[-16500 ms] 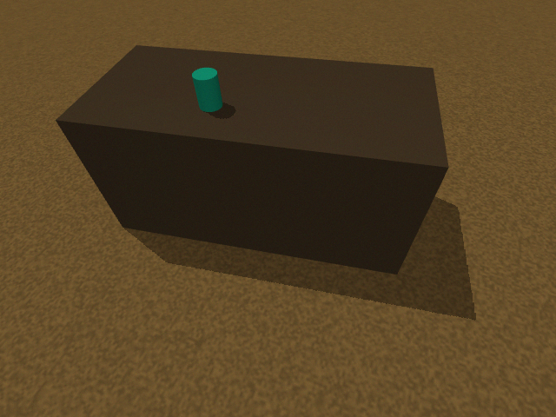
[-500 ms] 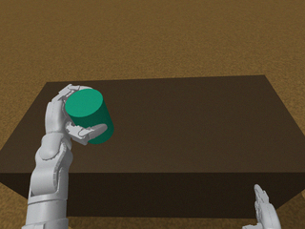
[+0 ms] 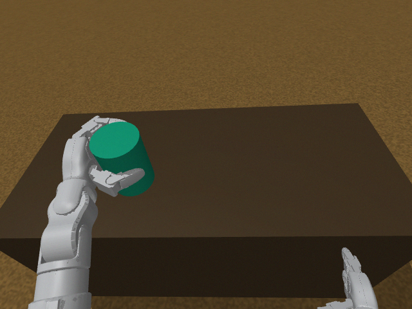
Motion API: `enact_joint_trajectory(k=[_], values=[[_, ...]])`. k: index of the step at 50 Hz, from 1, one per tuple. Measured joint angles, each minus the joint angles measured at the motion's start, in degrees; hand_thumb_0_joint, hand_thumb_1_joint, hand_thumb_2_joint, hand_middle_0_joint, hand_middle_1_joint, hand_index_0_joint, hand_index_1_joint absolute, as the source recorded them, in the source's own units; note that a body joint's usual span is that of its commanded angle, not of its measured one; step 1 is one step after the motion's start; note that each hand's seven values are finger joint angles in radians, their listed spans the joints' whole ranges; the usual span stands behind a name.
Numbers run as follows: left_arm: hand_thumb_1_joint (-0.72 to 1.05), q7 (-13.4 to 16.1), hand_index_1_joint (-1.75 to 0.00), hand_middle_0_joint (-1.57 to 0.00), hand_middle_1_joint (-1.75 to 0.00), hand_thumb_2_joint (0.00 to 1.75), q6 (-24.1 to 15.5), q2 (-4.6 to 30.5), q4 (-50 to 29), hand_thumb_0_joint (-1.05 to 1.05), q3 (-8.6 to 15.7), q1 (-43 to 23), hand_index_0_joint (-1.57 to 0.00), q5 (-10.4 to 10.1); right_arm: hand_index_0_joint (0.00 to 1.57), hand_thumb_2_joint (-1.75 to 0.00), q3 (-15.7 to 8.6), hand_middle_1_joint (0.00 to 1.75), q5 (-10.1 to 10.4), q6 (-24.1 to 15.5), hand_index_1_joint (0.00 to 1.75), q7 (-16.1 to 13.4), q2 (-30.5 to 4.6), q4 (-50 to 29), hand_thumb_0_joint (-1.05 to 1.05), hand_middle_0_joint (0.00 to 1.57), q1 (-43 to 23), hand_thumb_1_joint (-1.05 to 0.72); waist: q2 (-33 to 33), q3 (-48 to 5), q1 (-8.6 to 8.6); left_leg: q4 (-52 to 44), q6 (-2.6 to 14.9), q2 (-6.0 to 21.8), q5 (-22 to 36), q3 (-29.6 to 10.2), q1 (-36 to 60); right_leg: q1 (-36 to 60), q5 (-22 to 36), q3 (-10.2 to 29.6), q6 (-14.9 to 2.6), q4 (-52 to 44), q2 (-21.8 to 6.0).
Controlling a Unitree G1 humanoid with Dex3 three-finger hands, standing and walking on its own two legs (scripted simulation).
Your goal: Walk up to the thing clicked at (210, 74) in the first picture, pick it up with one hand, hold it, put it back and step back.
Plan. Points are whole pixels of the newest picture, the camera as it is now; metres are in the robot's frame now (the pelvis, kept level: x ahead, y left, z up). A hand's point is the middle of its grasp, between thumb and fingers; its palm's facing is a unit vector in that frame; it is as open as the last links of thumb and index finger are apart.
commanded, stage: hold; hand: left
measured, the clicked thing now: (125, 160) +0.34 +0.16 +0.15
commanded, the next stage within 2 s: crouch in 1.20 s
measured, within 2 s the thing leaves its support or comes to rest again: neither
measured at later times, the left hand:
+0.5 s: hand (119, 164) +0.33 +0.17 +0.15, palm faces +0.11 -0.99 +0.00, open 11.2 cm
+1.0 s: hand (122, 166) +0.33 +0.16 +0.15, palm faces +0.12 -0.99 +0.00, open 11.2 cm
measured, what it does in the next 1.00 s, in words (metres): stands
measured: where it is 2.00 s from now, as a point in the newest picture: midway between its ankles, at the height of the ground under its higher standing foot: outside the picture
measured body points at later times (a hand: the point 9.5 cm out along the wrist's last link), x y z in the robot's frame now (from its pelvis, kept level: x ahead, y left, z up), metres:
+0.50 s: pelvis +0.00 +0.00 +0.00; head -0.01 -0.02 +0.45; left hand +0.32 +0.22 +0.15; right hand +0.16 -0.26 -0.08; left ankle -0.04 +0.13 -0.73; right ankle +0.03 -0.14 -0.73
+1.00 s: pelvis +0.00 +0.00 +0.00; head +0.00 -0.02 +0.45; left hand +0.31 +0.22 +0.15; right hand +0.16 -0.26 -0.09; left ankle -0.04 +0.13 -0.73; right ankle +0.03 -0.14 -0.73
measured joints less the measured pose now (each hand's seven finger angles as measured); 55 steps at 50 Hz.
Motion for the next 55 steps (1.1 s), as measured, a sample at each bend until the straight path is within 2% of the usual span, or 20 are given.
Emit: enact_joint_trajectory(k=[5,13,18,25,32,36,44,50,55], values=[[-0.61,-0.3,-1.07,-0.68,-1.05,1.05,1.3,-1.3,-1.0,-0.01,-0.8,2.6,-0.71,-0.4,0.06,-0.06,0.0,0.05,-0.2,-0.2,0.05,0.7,0.3,-1.6,-0.01,0.05,1.0,0.50,0.3,0.4,0.11,-0.4,0.12,-0.1,0.1,0.1,0.0,0.0,0.1,0.1,0.12,-0.4,-0.1],[-0.61,1.6,-1.06,-0.69,-1.04,1.05,-1.5,-1.3,-4.3,-0.01,-0.7,2.4,-0.71,0.6,0.06,-0.06,-0.3,0.05,-0.4,-0.2,0.05,-0.1,-0.1,-1.6,-0.01,0.05,1.4,0.50,-0.1,1.1,0.04,-0.2,0.02,0.0,-0.2,-0.1,0.5,0.6,-0.1,-0.1,0.10,-0.3,0.0],[-0.61,0.4,-1.07,-0.68,-1.05,1.05,-1.4,0.0,-1.2,-0.01,0.1,0.1,-0.71,0.2,0.06,-0.06,-0.3,0.05,-0.3,0.3,0.05,0.1,0.0,-0.5,-0.02,0.05,0.1,0.50,0.0,0.3,-0.10,-0.5,-0.01,0.1,0.0,-0.1,0.7,0.8,0.0,-0.1,0.02,-0.6,0.1],[-0.61,-0.7,-1.07,-0.68,-1.05,1.05,0.9,-1.0,-0.6,-0.01,0.0,3.0,-0.71,-0.6,0.06,-0.06,0.0,0.05,-0.1,0.6,0.05,1.3,0.0,-1.8,-0.01,0.05,1.4,0.50,0.4,0.3,0.28,-1.2,0.01,0.0,0.4,0.0,0.9,0.9,0.3,0.0,0.01,-1.1,0.0],[-0.61,1.2,-1.07,-0.68,-1.05,1.05,-1.5,-1.6,-3.5,-0.01,-0.9,3.0,-0.71,0.4,0.06,-0.06,-0.2,0.05,-0.4,0.1,0.05,0.3,0.0,-1.6,-0.01,0.05,1.0,0.50,-0.3,1.7,0.14,-0.9,-0.10,0.0,0.6,-0.2,0.8,0.9,0.4,-0.2,-0.08,-0.8,-0.1],[-0.61,1.1,-1.07,-0.68,-1.05,1.05,-2.3,-1.0,-3.1,-0.01,-0.8,1.6,-0.71,0.4,0.06,-0.06,-0.2,0.05,-0.5,0.1,0.05,-0.1,-0.1,-0.6,-0.01,0.05,0.3,0.50,-0.2,1.2,-0.13,-0.9,-0.14,0.0,0.6,-0.2,0.9,1.0,0.5,-0.2,-0.14,-0.8,0.0],[-0.61,0.2,-1.08,-0.68,-1.06,1.06,0.1,-0.6,0.2,-0.01,0.5,1.9,-0.70,-0.5,0.06,-0.06,-0.4,0.05,-0.2,0.5,0.05,0.5,0.0,0.0,-0.01,0.05,0.5,0.51,0.2,0.6,-0.18,-1.6,-0.12,0.1,0.9,0.1,1.1,1.0,0.7,0.0,-0.16,-1.3,0.1],[-0.61,1.0,-1.08,-0.68,-1.06,1.06,-1.2,-1.9,-2.6,-0.01,-1.0,3.8,-0.70,0.2,0.06,-0.06,0.0,0.05,-0.3,0.1,0.05,0.0,0.0,-0.2,-0.01,0.05,0.7,0.51,-0.3,1.5,0.22,-1.4,-0.13,0.0,0.9,-0.1,0.9,0.8,0.6,-0.1,-0.13,-1.0,0.0],[-0.61,1.4,-1.08,-0.68,-1.06,1.06,-2.3,-1.3,-3.7,-0.01,-1.5,3.2,-0.70,0.6,0.06,-0.06,-0.3,0.05,-0.6,-0.1,0.05,-0.5,0.1,-0.4,-0.02,0.05,-0.1,0.50,-0.2,1.2,-0.04,-1.2,-0.14,0.1,0.6,-0.2,1.1,1.2,0.5,-0.2,-0.10,-1.1,0.0]])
